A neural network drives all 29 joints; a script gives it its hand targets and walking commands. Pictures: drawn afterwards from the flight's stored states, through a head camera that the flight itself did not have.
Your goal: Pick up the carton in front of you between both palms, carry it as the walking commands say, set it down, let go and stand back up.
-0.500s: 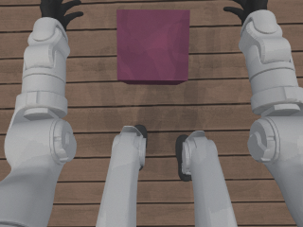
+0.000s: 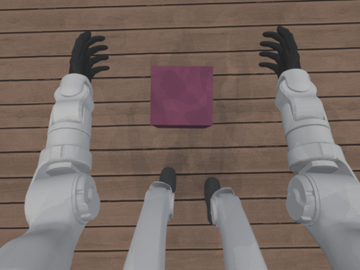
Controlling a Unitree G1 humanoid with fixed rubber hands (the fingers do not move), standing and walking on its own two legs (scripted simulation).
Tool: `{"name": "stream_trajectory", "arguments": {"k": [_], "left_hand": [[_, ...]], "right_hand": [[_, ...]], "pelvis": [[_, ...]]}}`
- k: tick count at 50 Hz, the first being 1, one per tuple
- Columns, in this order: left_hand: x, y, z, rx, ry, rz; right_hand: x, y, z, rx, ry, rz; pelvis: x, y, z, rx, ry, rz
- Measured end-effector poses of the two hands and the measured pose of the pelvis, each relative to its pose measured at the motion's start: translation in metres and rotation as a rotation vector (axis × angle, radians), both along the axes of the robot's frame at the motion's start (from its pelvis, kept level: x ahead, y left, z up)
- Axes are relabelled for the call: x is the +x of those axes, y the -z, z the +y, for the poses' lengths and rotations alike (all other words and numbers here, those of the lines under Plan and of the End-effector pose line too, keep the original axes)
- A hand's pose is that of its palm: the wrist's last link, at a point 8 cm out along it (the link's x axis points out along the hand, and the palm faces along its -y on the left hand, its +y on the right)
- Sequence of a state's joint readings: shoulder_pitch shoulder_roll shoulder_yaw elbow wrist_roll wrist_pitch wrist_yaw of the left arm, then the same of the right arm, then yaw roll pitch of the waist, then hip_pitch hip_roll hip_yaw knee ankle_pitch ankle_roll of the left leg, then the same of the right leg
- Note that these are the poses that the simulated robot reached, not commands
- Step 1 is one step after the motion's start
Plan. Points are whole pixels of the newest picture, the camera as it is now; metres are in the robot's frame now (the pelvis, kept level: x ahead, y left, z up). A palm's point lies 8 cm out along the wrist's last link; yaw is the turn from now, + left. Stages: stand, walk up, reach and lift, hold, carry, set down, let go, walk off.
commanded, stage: let go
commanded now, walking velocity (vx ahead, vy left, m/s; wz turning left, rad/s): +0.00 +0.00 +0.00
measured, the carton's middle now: (181, 101) +0.50 +0.05 -0.53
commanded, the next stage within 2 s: stand in 1.18 s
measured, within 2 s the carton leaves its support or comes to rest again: neither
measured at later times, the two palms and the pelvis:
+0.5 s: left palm (45, 166) +0.31 +0.24 +0.00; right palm (355, 161) +0.33 -0.21 +0.00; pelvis +0.06 +0.00 +0.09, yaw +2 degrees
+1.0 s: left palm (34, 233) +0.23 +0.22 +0.05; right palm out of the picture +0.25 -0.24 +0.05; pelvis +0.08 -0.02 +0.12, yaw +2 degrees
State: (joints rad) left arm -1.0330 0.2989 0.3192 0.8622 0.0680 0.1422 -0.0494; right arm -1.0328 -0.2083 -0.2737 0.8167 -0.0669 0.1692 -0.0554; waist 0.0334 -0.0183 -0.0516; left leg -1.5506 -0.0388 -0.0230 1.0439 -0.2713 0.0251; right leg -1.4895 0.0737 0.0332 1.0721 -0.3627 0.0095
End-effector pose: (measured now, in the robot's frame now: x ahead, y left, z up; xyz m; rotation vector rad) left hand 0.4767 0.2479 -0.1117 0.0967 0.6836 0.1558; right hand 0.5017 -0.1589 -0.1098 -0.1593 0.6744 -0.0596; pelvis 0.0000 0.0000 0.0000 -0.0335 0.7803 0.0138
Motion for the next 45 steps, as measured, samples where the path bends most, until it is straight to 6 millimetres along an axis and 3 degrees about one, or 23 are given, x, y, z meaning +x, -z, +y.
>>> {"name": "stream_trajectory", "arguments": {"k": [8,14,32,38,45], "left_hand": [[-0.057,-0.031,0.007,0.039,0.046,0.071],[-0.091,-0.064,0.008,0.036,0.047,0.078],[-0.219,-0.141,-0.017,0.029,0.052,0.109],[-0.244,-0.156,-0.023,0.028,0.055,0.111],[-0.249,-0.16,-0.027,0.025,0.063,0.119]], "right_hand": [[-0.057,-0.03,-0.015,-0.038,-0.015,0.062],[-0.089,-0.061,-0.025,-0.032,-0.027,0.069],[-0.218,-0.137,-0.07,-0.021,-0.017,0.102],[-0.245,-0.154,-0.082,-0.022,-0.016,0.103],[-0.255,-0.162,-0.086,-0.021,-0.022,0.114]], "pelvis": [[0.024,-0.04,0.003,0.005,-0.006,-0.097],[0.04,-0.061,0.003,0.012,-0.01,-0.182],[0.07,-0.109,-0.009,0.044,-0.009,-0.573],[0.078,-0.116,-0.015,0.054,-0.014,-0.709],[0.079,-0.117,-0.018,0.063,-0.016,-0.815]]}}
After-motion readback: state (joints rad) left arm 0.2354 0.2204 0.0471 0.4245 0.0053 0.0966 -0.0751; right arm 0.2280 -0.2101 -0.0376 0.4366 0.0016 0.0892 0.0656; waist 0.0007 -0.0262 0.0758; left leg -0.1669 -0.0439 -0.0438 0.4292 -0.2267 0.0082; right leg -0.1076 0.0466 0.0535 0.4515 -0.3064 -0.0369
